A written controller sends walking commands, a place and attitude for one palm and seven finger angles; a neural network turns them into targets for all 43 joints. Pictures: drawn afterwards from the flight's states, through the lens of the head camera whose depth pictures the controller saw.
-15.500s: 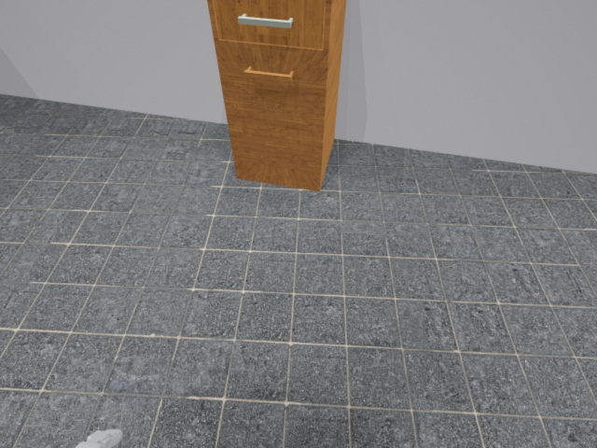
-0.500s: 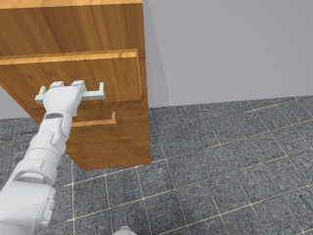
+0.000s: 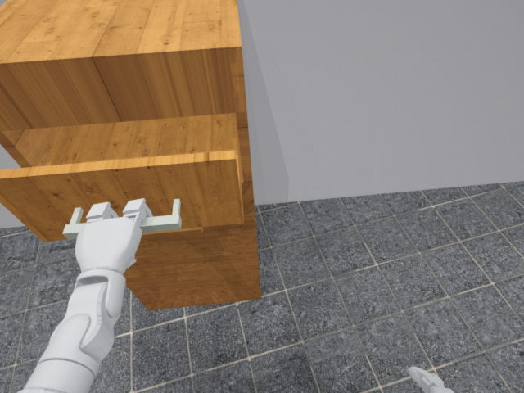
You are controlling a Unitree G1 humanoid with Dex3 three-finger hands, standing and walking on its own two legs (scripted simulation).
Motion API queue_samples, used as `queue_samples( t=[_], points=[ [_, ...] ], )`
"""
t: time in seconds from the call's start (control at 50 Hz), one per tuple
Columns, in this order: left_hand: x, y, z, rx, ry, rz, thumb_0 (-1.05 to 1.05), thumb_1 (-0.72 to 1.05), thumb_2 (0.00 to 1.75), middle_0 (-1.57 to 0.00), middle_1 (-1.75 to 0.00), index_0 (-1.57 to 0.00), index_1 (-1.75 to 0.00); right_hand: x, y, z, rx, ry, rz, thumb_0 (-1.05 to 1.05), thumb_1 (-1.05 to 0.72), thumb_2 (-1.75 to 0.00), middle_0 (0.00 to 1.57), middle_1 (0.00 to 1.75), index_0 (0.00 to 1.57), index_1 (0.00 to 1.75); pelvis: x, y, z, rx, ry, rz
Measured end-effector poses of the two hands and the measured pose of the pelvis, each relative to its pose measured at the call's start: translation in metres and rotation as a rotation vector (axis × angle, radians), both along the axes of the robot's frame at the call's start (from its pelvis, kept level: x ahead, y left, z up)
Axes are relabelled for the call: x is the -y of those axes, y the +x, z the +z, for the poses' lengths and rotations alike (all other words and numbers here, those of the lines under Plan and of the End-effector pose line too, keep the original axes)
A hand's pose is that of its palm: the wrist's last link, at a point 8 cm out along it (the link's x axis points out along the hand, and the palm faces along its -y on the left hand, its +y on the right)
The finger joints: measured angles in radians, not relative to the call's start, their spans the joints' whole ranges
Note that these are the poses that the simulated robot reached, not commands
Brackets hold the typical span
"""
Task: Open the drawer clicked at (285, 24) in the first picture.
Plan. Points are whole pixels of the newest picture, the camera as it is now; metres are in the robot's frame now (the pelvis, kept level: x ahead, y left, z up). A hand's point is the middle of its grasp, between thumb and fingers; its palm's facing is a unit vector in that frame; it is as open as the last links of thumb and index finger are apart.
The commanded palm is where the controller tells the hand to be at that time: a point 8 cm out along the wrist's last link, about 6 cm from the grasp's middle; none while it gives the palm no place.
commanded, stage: pull the drawer open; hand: left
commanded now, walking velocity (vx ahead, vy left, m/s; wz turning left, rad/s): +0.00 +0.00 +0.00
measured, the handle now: (125, 217) +0.39 +0.24 +0.04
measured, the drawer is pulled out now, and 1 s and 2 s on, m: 0.11 0.30 0.30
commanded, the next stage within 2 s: open the thumb to release the handle in 1.06 s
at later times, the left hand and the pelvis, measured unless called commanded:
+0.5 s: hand (114, 326) +0.22 +0.22 +0.02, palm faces +0.00 -0.11 -0.99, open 5.6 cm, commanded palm +0.18 +0.22 +0.07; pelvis -0.01 -0.02 +0.00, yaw +2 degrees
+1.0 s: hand (101, 392) +0.14 +0.21 +0.02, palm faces +0.01 -0.11 -0.99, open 5.7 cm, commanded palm +0.10 +0.21 +0.07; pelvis -0.02 -0.03 -0.02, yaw +1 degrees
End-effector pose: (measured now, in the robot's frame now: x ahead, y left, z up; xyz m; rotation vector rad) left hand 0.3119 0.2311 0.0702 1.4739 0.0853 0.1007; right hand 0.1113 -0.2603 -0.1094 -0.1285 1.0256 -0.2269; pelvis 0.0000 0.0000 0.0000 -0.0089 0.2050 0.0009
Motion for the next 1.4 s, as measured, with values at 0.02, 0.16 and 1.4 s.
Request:
queue_samples(
  t=[0.02, 0.16, 1.4],
  points=[
    [0.001, -0.006, 0.0, 0.002, -0.002, 0.002, 0.03, 0.78, 0.81, -0.26, -1.35, -0.36, -1.28, -0.002, 0.01, 0.002, 0.023, 0.0, 0.018, 0.01, -0.9, -0.9, 0.2, 0.3, 0.2, 0.3, 0.0, 0.0, 0.0, 0.005, 0.0, 0.003],
    [0.005, -0.041, 0.0, 0.001, -0.008, 0.02, 0.03, 0.76, 0.82, -0.26, -1.35, -0.38, -1.28, -0.016, 0.067, 0.017, 0.152, 0.01, 0.13, 0.01, -0.9, -0.9, 0.2, 0.3, 0.2, 0.3, 0.004, 0.001, 0.0, 0.033, 0.006, 0.022],
    [0.011, -0.184, 0.003, 0.02, -0.025, 0.112, 0.01, 0.52, 0.74, -0.34, -1.31, -0.39, -1.3, -0.028, 0.057, 0.002, 0.197, 0.042, 0.255, 0.01, -0.9, -0.9, 0.2, 0.3, 0.2, 0.3, 0.023, -0.03, -0.013, 0.086, 0.015, 0.042]
  ],
)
